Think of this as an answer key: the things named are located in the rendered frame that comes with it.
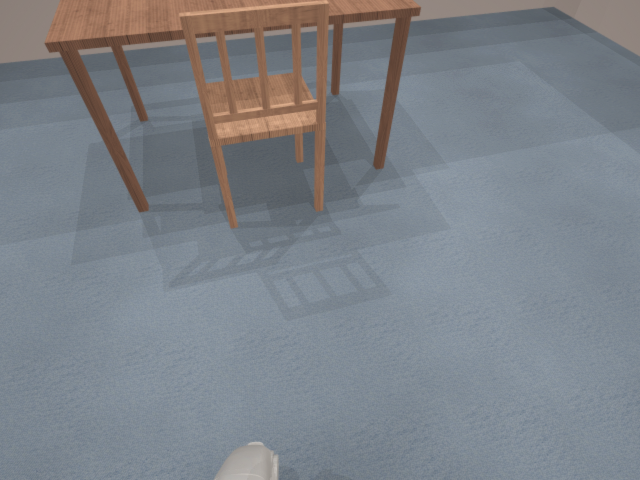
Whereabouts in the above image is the robot left thigh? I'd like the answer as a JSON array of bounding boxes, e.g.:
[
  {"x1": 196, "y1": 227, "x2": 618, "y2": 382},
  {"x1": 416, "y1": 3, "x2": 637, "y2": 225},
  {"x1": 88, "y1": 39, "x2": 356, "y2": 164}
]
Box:
[{"x1": 214, "y1": 445, "x2": 279, "y2": 480}]

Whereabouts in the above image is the table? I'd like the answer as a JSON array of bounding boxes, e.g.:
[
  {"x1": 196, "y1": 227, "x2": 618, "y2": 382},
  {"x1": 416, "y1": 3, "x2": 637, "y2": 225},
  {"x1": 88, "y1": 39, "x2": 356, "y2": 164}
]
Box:
[{"x1": 45, "y1": 0, "x2": 421, "y2": 212}]

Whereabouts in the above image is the chair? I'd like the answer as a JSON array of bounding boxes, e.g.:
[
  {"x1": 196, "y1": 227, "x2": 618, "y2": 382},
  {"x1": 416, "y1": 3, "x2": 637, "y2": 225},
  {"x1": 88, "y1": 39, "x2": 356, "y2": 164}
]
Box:
[{"x1": 179, "y1": 0, "x2": 329, "y2": 229}]

